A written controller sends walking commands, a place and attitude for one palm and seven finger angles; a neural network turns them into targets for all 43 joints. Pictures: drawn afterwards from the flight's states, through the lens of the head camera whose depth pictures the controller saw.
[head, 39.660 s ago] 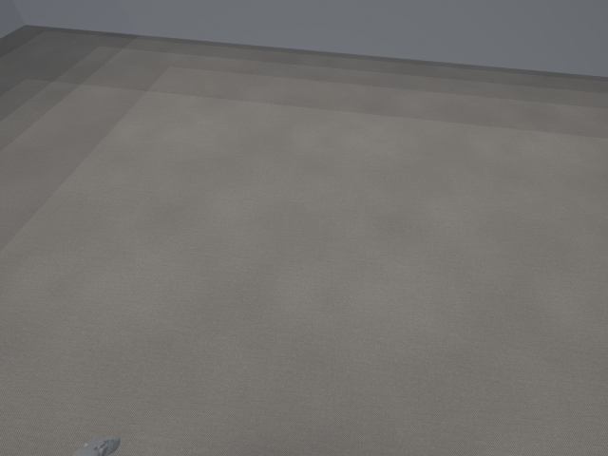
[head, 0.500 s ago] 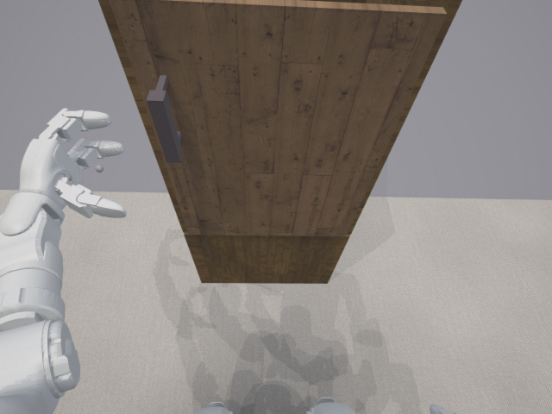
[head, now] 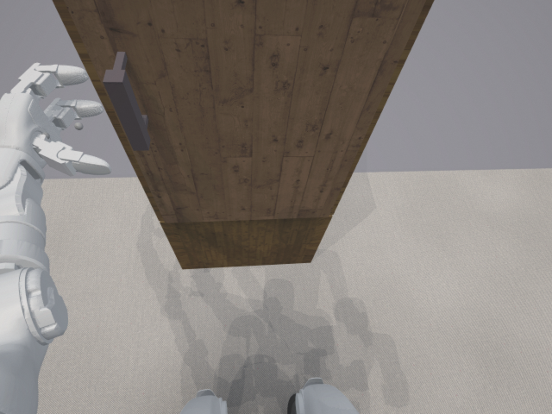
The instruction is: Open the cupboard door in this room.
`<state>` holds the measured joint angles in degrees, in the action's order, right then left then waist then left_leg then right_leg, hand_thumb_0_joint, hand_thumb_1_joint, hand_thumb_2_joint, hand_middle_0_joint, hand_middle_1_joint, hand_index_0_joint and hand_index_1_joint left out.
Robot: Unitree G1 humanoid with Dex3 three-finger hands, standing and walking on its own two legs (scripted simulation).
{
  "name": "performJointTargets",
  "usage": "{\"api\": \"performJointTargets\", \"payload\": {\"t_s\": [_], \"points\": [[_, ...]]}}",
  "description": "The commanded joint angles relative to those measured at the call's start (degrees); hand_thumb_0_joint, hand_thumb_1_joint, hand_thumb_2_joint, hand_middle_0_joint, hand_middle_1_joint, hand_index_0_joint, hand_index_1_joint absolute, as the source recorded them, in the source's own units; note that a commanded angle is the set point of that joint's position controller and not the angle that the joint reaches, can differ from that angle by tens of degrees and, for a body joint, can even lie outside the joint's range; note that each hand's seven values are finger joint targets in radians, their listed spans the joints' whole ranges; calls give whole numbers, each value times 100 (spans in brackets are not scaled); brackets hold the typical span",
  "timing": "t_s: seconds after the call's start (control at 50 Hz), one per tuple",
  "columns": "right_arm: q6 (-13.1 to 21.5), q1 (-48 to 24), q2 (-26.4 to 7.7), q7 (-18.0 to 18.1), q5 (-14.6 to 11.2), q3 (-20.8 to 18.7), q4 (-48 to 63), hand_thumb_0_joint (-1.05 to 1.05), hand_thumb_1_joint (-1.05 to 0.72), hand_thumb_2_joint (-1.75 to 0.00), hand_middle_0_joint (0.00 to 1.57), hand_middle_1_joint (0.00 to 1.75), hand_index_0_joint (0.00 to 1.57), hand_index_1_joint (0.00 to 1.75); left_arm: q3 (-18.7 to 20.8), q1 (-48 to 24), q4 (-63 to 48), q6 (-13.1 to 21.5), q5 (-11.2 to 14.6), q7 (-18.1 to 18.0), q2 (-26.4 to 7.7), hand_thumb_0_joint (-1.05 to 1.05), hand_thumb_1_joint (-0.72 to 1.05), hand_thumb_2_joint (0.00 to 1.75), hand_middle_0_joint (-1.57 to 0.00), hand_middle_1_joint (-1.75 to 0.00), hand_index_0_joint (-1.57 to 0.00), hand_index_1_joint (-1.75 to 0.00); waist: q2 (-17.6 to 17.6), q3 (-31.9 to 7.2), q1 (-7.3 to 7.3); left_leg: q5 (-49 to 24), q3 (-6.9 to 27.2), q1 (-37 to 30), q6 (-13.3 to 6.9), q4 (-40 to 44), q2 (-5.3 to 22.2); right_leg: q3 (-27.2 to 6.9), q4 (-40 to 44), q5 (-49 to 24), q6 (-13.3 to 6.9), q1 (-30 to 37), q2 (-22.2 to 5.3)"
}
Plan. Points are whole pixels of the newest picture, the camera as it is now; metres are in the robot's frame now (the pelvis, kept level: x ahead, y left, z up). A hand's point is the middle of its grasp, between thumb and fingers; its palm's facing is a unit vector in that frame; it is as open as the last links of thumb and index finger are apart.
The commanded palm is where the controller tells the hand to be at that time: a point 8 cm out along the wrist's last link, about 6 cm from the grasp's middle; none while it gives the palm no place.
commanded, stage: move the hooked fingers beside the handle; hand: left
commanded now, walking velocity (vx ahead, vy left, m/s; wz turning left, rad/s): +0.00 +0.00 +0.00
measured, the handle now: (131, 103) +0.54 +0.18 +0.10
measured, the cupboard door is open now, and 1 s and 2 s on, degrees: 0 0 0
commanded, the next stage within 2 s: slide the fingers in behind the handle in 0.78 s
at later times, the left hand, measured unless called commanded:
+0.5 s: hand (78, 132) +0.48 +0.24 +0.11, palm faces -0.01 -1.00 +0.01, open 14.0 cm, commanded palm +0.46 +0.28 +0.10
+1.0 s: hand (85, 131) +0.48 +0.23 +0.11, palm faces -0.01 -1.00 +0.00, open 14.0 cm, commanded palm +0.45 +0.27 +0.10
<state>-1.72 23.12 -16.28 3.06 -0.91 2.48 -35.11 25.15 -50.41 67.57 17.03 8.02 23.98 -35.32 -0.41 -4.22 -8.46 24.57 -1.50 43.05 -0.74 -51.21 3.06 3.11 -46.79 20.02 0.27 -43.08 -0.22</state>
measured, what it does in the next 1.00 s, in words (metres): stands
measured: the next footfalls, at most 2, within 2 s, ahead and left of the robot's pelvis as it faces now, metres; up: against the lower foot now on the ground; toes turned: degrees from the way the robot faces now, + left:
none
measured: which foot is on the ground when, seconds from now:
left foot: down 0.00-1.00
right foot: down 0.00-1.00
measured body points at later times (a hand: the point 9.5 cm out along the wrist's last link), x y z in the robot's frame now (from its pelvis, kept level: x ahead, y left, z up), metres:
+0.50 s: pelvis +0.00 +0.00 +0.00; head +0.10 +0.02 +0.44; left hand +0.47 +0.29 +0.11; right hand +0.04 -0.27 -0.11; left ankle +0.00 +0.11 -0.69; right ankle +0.02 -0.13 -0.69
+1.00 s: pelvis +0.00 +0.00 +0.00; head +0.09 +0.02 +0.44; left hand +0.47 +0.28 +0.11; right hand +0.02 -0.27 -0.11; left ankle +0.00 +0.11 -0.69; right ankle +0.02 -0.13 -0.69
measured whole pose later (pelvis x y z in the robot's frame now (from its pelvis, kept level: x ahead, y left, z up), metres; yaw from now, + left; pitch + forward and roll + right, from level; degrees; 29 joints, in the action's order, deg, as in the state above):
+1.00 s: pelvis +0.00 +0.00 +0.00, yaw +0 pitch +16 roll -2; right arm -3.2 23.4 -15.8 2.3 -0.9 2.3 -34.7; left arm 23.3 -48.0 64.7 18.1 9.0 22.0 -32.0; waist -0.8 -5.1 -7.7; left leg 25.0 -1.4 42.8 -0.8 -51.9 3.0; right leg 3.1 -47.3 20.4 0.4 -42.7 -0.2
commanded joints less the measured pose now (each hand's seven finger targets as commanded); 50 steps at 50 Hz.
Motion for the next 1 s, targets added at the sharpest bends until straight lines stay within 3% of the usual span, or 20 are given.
{"api": "performJointTargets", "payload": {"t_s": [0.0, 0.04, 0.06, 0.12, 0.18, 0.24, 0.3, 0.34, 0.36, 0.4, 0.44, 0.52, 0.58, 0.64, 0.68, 0.74, 0.82, 0.84, 0.86, 0.98], "points": [[93, 852, -1062, 38, 6, -359, 364, 0, -90, -90, 20, 30, 20, 30, 248, -2456, -1035, 351, 78, -24, -1662, 0, -50, 30, -30, -120, -30, -120, -572, -2446, -5, -2028, 258, -1307, -88, 576, -183, -181, 382, -1738, -124, 1234, 247], [57, 868, -1063, 20, 16, -376, 428, 0, -90, -90, 20, 30, 20, 30, 425, -2229, -1185, 387, 61, -13, -1855, 0, -50, 30, -30, -120, -30, -120, -755, -2715, 131, -2271, 232, -1409, -79, 551, -186, -190, 322, -1940, -140, 1368, 247], [37, 871, -1039, 1, 20, -382, 460, 0, -90, -90, 20, 30, 20, 30, 349, -2160, -1340, 404, 60, -1, -1726, 0, -50, 30, -30, -120, -30, -120, -873, -2814, 161, -2486, 245, -1569, -60, 553, -181, -155, 291, -2029, -155, 1339, 249], [-25, 852, -1026, -28, 9, -402, 534, 0, -90, -90, 20, 30, 20, 30, 315, -1887, -1416, 385, 180, 8, -1519, 0, -50, 30, -30, -120, -30, -120, -708, -2609, 177, -2601, 243, -1600, -71, 561, -161, -112, 316, -2049, -164, 1285, 292], [-71, 834, -1041, -19, -3, -414, 539, 0, -90, -90, 20, 30, 20, 30, 440, -1924, -1461, 342, 189, -31, -1671, 0, -50, 30, -30, -120, -30, -120, -507, -2483, 158, -2311, 188, -1366, -98, 605, -167, -148, 372, -2019, -130, 1416, 280], [-86, 798, -1025, -2, 2, -410, 550, 0, -90, -90, 20, 30, 20, 30, 541, -2046, -1693, 440, 120, -92, -1868, 0, -50, 30, -30, -120, -30, -120, -736, -2555, 193, -2285, 195, -1432, -94, 606, -185, -168, 353, -1998, -150, 1447, 274], [-52, 741, -972, -15, -12, -425, 514, 0, -90, -90, 20, 30, 20, 30, 122, -2095, -1943, 535, 188, -84, -1277, 0, -50, 30, -30, -120, -30, -120, -998, -2606, 102, -2524, 263, -1938, -47, 585, -146, -115, 379, -1904, -164, 1108, 296], [-44, 745, -993, -7, -15, -433, 444, 0, -90, -90, 20, 30, 20, 30, 113, -2143, -1807, 506, 269, -71, -1209, 0, -50, 30, -30, -120, -30, -120, -792, -2522, 37, -2513, 284, -1918, -51, 568, -128, -96, 394, -1890, -153, 1055, 303], [-44, 725, -1001, -1, -26, -409, 417, 0, -90, -90, 20, 30, 20, 30, 75, -2098, -1497, 426, 275, -61, -1156, 0, -50, 30, -30, -120, -30, -120, -596, -2268, 10, -2203, 281, -1674, -59, 603, -144, -84, 423, -1729, -144, 1022, 296], [-38, 708, -1023, 21, -37, -398, 415, 0, -90, -90, 20, 30, 20, 30, 81, -2095, -1278, 339, 188, -73, -1271, 0, -50, 30, -30, -120, -30, -120, -522, -2090, 4, -1904, 267, -1412, -86, 651, -174, -114, 450, -1592, -145, 1070, 267], [-25, 706, -1020, 25, -11, -383, 438, 0, -90, -90, 20, 30, 20, 30, 183, -2180, -1397, 372, 122, -128, -1432, 0, -50, 30, -30, -120, -30, -120, -660, -2278, 64, -2060, 270, -1495, -77, 613, -187, -123, 389, -1704, -156, 1113, 250], [6, 676, -975, -10, -1, -386, 474, 0, -90, -90, 20, 30, 20, 30, -37, -2251, -1622, 502, 199, -142, -1076, 0, -50, 30, -30, -120, -30, -120, -714, -2460, 23, -2468, 320, -1804, -50, 534, -161, -83, 322, -1838, -168, 1007, 279], [-4, 657, -1006, -19, -3, -383, 460, 0, -90, -90, 20, 30, 20, 30, 93, -2256, -1473, 460, 193, -145, -1247, 0, -50, 30, -30, -120, -30, -120, -616, -2417, 53, -2246, 300, -1600, -46, 549, -167, -103, 326, -1791, -149, 1098, 262], [-9, 623, -985, -22, -8, -384, 509, 0, -90, -90, 20, 30, 20, 30, 25, -2216, -1600, 466, 142, -167, -1179, 0, -50, 30, -30, -120, -30, -120, -849, -2495, 93, -2342, 302, -1714, -32, 540, -174, -99, 299, -1780, -166, 1030, 254], [-11, 641, -1000, -27, -5, -382, 493, 0, -90, -90, 20, 30, 20, 30, 68, -2254, -1535, 446, 152, -220, -1209, 0, -50, 30, -30, -120, -30, -120, -598, -2371, 62, -2169, 325, -1593, -43, 561, -161, -82, 316, -1676, -152, 1014, 266], [-15, 631, -1007, -12, -14, -362, 504, 0, -90, -90, 20, 30, 20, 30, 162, -2245, -1485, 464, 150, -208, -1376, 0, -50, 30, -30, -120, -30, -120, -595, -2399, 84, -2079, 288, -1429, -58, 555, -183, -123, 307, -1730, -159, 1176, 259], [5, 649, -984, -10, -5, -375, 499, 0, -90, -90, 20, 30, 20, 30, -41, -2359, -1692, 521, 162, -200, -1106, 0, -50, 30, -30, -120, -30, -120, -840, -2486, 35, -2263, 341, -1730, -40, 547, -171, -84, 301, -1686, -179, 982, 273], [9, 669, -995, -17, 5, -387, 448, 0, -90, -90, 20, 30, 20, 30, 60, -2467, -1730, 533, 163, -206, -1226, 0, -50, 30, -30, -120, -30, -120, -895, -2613, 57, -2266, 355, -1787, -22, 532, -161, -96, 297, -1680, -170, 995, 269], [4, 690, -1006, -14, 3, -393, 440, 0, -90, -90, 20, 30, 20, 30, 148, -2324, -1580, 513, 179, -217, -1289, 0, -50, 30, -30, -120, -30, -120, -648, -2591, 73, -2199, 360, -1703, -32, 545, -158, -87, 309, -1672, -164, 1075, 277], [29, 665, -982, -31, -11, -391, 441, 0, -90, -90, 20, 30, 20, 30, -130, -2305, -1550, 423, 171, -263, -934, 0, -50, 30, -30, -120, -30, -120, -622, -2215, 17, -1839, 294, -1453, -64, 627, -179, -89, 394, -1495, -155, 1014, 259]]}}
